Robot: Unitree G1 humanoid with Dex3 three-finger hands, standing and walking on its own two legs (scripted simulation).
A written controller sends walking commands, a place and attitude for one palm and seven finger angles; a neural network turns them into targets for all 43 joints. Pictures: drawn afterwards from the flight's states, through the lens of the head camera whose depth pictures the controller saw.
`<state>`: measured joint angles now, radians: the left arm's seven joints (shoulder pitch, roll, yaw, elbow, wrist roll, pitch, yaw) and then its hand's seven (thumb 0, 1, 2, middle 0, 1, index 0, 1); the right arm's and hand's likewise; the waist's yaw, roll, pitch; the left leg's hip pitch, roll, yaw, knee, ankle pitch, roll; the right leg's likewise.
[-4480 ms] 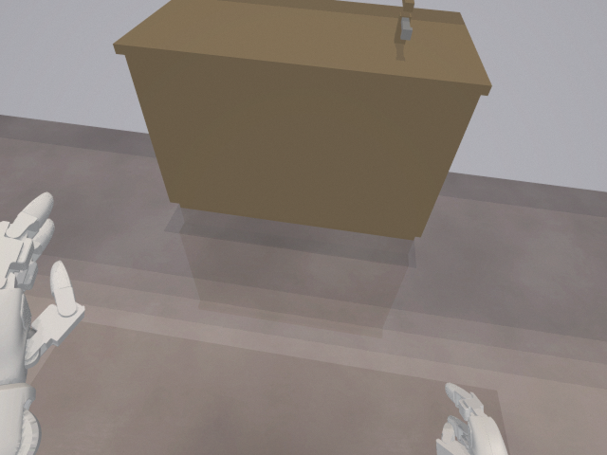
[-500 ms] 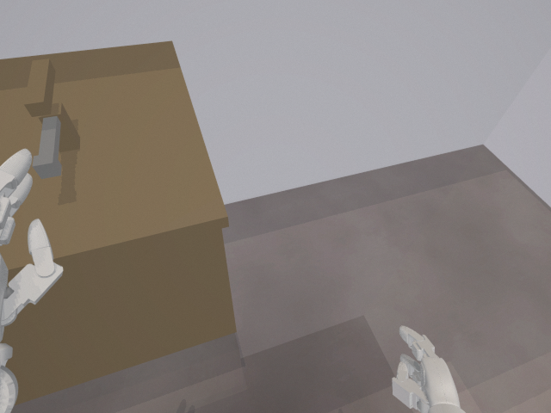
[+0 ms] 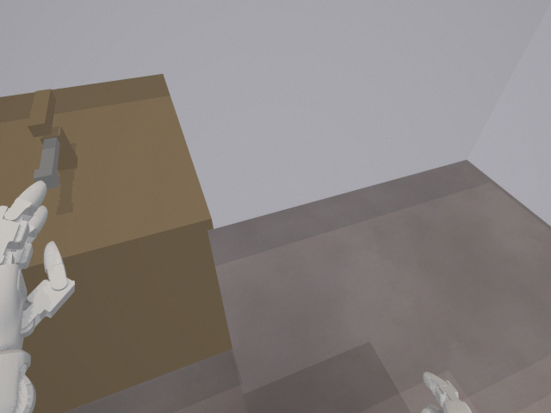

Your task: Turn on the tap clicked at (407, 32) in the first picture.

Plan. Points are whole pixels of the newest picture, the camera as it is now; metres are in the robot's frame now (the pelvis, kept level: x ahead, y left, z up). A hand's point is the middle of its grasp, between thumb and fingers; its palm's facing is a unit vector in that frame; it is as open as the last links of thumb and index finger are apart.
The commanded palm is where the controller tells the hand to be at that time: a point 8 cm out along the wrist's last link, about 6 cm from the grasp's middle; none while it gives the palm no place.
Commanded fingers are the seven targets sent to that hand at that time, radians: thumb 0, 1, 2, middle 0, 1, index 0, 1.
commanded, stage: look again from close up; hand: left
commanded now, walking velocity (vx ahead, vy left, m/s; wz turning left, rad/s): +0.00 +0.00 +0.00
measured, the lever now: (47, 178) +0.46 +0.43 +0.09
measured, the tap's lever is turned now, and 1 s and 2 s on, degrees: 0 0 0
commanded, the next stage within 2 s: shuffle to correct the standing spot in 0.42 s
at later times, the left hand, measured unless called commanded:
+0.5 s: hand (41, 258) +0.26 +0.30 +0.14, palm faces +0.33 -0.86 -0.40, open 7.4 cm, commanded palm +0.20 +0.33 +0.18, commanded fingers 0.00 0.90 0.90 -0.20 -0.30 -0.20 -0.30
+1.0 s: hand (39, 220) +0.30 +0.32 +0.16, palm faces +0.38 -0.85 -0.37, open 7.4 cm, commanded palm +0.24 +0.35 +0.18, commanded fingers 0.00 0.90 0.90 -0.20 -0.30 -0.20 -0.30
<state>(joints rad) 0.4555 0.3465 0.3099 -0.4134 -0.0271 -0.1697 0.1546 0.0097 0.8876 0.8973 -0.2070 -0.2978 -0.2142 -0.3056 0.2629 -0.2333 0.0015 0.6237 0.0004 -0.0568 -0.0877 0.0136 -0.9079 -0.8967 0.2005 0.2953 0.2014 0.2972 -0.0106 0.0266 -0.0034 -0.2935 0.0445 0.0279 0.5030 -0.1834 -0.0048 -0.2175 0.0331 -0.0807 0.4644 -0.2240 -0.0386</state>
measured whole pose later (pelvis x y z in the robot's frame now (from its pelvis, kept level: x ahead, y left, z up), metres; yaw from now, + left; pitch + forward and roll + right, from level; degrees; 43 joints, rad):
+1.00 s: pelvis +0.07 +0.07 -0.01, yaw -1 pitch +1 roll -2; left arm 0.40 0.38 0.37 -0.49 -0.04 -0.22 0.11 0.01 0.89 0.90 -0.21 -0.30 -0.21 -0.31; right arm 0.21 -0.22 0.01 0.56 0.00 -0.08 -0.02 0.01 -0.91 -0.90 0.20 0.30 0.20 0.30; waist 0.02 -0.01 0.02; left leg -0.29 -0.04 0.07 0.66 -0.38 0.10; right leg -0.22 -0.05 -0.03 0.60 -0.38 0.01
